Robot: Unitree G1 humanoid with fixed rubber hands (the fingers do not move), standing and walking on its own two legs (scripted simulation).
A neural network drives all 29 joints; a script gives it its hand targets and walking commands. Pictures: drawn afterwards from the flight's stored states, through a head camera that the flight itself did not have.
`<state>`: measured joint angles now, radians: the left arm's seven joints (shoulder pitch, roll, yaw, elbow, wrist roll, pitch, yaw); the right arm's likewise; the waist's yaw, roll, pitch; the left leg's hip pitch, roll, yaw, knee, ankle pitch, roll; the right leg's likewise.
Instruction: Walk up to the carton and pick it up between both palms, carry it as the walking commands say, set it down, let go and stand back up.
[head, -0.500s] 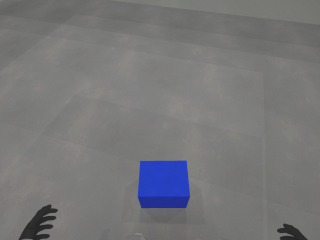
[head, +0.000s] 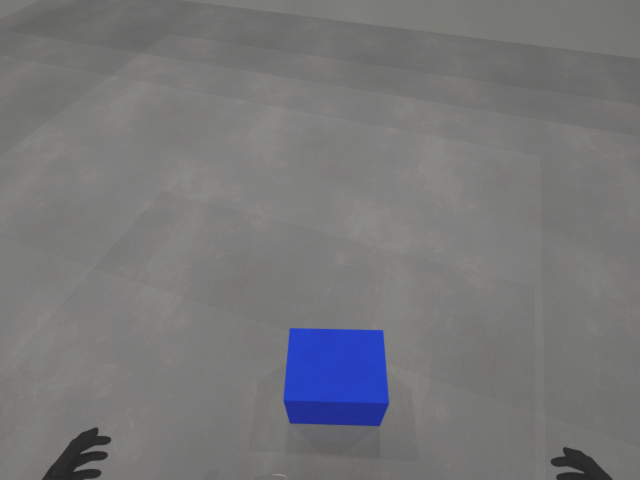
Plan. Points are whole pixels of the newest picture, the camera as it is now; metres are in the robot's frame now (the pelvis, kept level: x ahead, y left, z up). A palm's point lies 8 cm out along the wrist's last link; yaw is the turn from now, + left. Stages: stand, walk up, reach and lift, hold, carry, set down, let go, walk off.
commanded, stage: walk up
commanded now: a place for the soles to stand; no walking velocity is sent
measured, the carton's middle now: (335, 377) +0.46 -0.02 -0.64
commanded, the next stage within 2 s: reach and lift in 0.42 s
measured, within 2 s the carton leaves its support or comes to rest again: neither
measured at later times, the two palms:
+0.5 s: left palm out of the picture +0.11 +0.32 -0.06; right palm out of the picture +0.13 -0.31 -0.08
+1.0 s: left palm (139, 397) +0.25 +0.28 -0.10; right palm (519, 395) +0.25 -0.26 -0.10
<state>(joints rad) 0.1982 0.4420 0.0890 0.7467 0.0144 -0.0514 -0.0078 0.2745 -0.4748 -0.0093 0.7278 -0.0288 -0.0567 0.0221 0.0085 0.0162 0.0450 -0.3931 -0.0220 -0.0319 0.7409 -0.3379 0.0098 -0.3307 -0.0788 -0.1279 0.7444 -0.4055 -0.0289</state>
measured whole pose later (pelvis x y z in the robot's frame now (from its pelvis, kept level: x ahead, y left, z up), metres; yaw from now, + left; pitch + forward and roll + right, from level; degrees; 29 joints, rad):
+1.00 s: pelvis +0.00 -0.01 -0.01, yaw -2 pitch +10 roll +0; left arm -0.12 0.31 0.21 0.59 -0.01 0.09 -0.02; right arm -0.14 -0.29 -0.06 0.60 -0.01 0.08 0.02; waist 0.01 -0.01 0.16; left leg -0.62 0.00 -0.01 0.80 -0.35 -0.01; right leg -0.58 -0.01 -0.04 0.81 -0.40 -0.02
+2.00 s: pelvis -0.04 -0.01 -0.07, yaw -4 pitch +45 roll +0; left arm -1.24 0.35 0.42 0.94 0.01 0.10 -0.04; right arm -1.20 -0.31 -0.17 0.85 0.05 0.16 -0.04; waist 0.02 -0.01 0.09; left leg -1.44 0.02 0.00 0.92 -0.25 -0.01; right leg -1.43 0.02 0.00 0.94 -0.29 -0.02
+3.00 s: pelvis -0.10 +0.00 -0.31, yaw -5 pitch +37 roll +1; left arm -1.61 0.48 0.28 1.09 -0.15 0.14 0.02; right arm -1.61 -0.44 -0.16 0.96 0.16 0.20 -0.08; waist 0.04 -0.01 0.53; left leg -2.06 0.02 0.00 1.94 -0.52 -0.02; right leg -2.05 0.03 0.01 1.98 -0.57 0.00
